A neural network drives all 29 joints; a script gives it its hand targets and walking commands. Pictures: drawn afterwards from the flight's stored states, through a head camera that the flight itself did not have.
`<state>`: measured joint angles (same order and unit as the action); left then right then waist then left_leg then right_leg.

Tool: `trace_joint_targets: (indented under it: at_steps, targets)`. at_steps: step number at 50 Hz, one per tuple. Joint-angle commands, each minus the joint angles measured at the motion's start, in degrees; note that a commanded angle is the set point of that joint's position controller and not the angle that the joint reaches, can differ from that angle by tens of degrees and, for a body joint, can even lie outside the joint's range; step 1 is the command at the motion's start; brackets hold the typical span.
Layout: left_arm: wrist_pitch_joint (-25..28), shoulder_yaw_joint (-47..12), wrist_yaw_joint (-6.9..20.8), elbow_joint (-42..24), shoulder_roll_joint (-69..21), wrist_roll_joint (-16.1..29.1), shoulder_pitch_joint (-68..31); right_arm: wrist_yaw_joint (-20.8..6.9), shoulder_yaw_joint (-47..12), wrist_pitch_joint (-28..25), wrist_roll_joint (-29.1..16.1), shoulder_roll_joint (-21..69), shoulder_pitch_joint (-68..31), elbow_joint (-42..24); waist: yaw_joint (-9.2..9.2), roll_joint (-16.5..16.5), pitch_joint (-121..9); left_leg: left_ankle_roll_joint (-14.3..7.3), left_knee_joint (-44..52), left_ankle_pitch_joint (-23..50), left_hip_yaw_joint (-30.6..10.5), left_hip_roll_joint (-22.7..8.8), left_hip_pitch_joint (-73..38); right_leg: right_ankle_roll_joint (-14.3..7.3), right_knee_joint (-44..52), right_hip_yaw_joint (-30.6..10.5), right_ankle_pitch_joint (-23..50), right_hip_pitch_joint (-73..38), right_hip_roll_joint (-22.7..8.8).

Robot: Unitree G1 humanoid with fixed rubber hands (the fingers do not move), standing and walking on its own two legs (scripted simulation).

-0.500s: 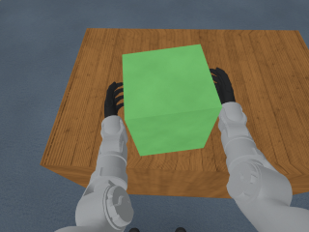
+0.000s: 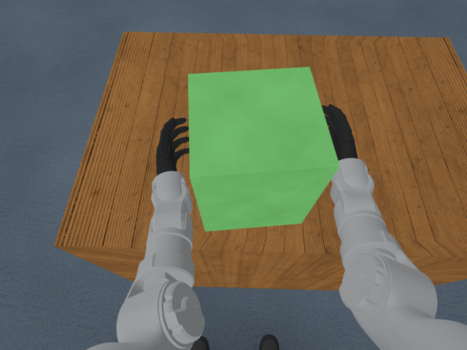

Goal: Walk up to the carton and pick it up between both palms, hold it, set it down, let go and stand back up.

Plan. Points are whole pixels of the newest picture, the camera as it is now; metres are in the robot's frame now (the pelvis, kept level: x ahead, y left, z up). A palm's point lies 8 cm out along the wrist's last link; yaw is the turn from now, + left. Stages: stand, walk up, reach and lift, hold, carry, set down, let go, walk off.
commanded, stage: set down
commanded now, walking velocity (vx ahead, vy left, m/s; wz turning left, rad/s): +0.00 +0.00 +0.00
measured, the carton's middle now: (251, 158) +0.45 +0.02 -0.02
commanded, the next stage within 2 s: none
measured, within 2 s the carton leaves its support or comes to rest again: rests again in 0.58 s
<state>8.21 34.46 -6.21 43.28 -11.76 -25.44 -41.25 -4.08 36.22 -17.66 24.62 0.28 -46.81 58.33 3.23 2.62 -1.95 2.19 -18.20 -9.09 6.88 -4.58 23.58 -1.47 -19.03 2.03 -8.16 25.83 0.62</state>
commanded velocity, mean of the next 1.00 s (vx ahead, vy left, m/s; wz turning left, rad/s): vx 0.00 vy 0.00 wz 0.00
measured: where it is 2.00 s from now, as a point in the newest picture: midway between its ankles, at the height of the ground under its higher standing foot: outside the picture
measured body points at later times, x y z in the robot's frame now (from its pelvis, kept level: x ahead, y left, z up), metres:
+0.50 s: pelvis +0.00 +0.00 +0.00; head +0.11 +0.02 +0.43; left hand +0.41 +0.17 +0.01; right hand +0.46 -0.14 +0.03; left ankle -0.02 +0.14 -0.74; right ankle -0.01 -0.10 -0.74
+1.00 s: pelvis -0.02 -0.01 -0.03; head +0.09 -0.01 +0.41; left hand +0.41 +0.21 +0.01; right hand +0.49 -0.16 +0.04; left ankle -0.02 +0.14 -0.74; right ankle -0.01 -0.10 -0.74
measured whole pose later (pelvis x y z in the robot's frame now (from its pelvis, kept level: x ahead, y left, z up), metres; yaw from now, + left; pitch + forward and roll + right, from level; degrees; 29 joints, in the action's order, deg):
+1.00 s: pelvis -0.02 -0.01 -0.03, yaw +0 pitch +27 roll -1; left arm 16.6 5.6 -10.6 73.4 6.8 9.1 -54.0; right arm -0.8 -4.1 -16.1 -17.7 -20.5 -64.2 86.1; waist 8.3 0.5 -14.0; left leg 3.1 -33.8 -12.9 3.0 -6.8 47.5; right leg -2.6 -30.0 3.8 -9.9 47.1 2.3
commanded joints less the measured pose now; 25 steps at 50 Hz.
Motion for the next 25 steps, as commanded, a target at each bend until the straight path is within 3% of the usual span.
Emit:
trace_joint_targets:
  at_steps: [1, 13, 18, 21, 25]
  targets:
    - [0.4, -14.1, 3.6, 1.6, -19.3, -1.7, -20.3, -6.4, -13.1, -0.9, 4.2, 22.4, -20.9, 2.8, 2.68, 1.2, -32.3, -3.3, -2.5, 21.8, 1.9, 2.6, -10.1, 1.6, -2.6, 2.4, 22.2, -17.4, 0.2]
    - [0.3, -12.0, 3.6, 1.5, -17.4, -2.7, -19.1, -6.4, -12.5, 0.0, 4.1, 20.6, -19.9, 2.4, 2.99, 1.6, -30.7, -3.8, -1.8, 20.3, 2.0, 2.9, -8.8, 1.9, -2.5, 1.7, 20.8, -17.6, -0.1]
    - [0.6, -9.7, 2.4, 1.8, -12.0, -2.6, -18.0, -5.2, -11.8, 0.3, 2.5, 14.3, -19.5, 2.6, 3.31, 1.7, -30.2, -3.7, -2.3, 21.3, 2.2, 3.2, -8.4, 1.9, -2.4, 1.1, 21.1, -17.7, 0.0]
    - [1.5, -9.3, -0.7, 1.8, -1.2, 1.2, -19.1, -2.5, -14.2, 0.5, -3.8, 2.1, -21.6, 2.5, 4.34, 1.9, -33.6, -3.4, -3.1, 22.0, 2.3, 3.4, -5.7, 1.9, -3.5, -0.4, 23.0, -19.0, 0.7]
    - [3.6, -15.9, -5.5, 5.9, 6.3, 10.8, -24.4, 1.6, -24.8, 1.4, -18.5, -6.7, -28.1, 7.3, 5.42, -0.8, -39.4, -2.1, -6.0, 20.8, 1.1, 3.0, 0.0, 0.3, -5.1, -2.0, 22.7, -15.9, 1.8]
